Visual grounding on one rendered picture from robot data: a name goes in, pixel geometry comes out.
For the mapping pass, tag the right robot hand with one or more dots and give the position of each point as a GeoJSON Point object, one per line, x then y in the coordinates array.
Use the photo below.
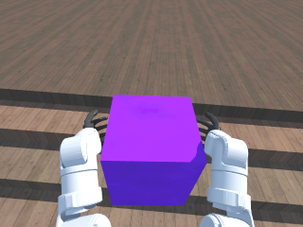
{"type": "Point", "coordinates": [211, 127]}

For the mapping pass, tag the robot left upper arm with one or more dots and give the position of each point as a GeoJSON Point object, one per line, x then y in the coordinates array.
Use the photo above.
{"type": "Point", "coordinates": [95, 220]}

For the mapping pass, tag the left robot hand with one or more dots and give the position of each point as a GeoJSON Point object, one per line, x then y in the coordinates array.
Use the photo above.
{"type": "Point", "coordinates": [89, 123]}

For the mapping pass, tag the robot left forearm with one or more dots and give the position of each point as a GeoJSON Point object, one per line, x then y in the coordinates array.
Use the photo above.
{"type": "Point", "coordinates": [79, 176]}

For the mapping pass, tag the robot right upper arm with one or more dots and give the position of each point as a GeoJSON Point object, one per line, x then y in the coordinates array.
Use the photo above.
{"type": "Point", "coordinates": [218, 220]}

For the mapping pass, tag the carton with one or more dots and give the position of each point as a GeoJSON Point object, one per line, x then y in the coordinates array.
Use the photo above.
{"type": "Point", "coordinates": [152, 152]}

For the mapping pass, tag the robot right forearm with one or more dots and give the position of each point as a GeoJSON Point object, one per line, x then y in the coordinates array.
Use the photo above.
{"type": "Point", "coordinates": [229, 166]}

